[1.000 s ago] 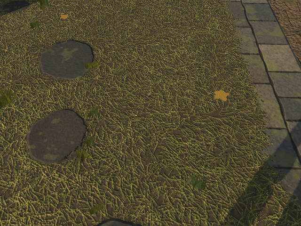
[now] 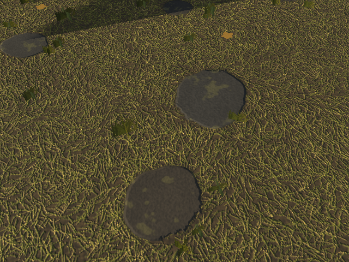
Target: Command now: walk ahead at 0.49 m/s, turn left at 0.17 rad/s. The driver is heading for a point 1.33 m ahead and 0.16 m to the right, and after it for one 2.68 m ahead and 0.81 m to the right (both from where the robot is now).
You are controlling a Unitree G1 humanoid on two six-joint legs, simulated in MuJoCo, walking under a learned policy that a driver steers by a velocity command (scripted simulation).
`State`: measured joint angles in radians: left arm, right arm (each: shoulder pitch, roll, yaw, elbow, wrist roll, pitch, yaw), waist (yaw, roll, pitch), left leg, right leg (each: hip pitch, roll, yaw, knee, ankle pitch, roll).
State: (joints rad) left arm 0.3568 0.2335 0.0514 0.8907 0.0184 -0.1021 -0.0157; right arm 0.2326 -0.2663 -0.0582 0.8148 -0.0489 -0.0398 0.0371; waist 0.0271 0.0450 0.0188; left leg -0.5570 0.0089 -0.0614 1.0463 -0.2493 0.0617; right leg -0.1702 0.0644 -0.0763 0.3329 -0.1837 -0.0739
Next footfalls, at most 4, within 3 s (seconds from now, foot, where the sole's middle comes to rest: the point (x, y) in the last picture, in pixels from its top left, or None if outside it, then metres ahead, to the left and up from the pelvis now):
0.26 left None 0.29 0.12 -0.78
0.80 right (209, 234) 0.60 -0.07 -0.78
1.36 left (167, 169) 0.90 0.11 -0.78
1.90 right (213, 129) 1.14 -0.11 -0.78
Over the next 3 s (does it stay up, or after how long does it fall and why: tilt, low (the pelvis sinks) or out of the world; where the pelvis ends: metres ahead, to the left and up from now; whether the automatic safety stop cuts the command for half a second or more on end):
stays up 1.55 -0.29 -0.02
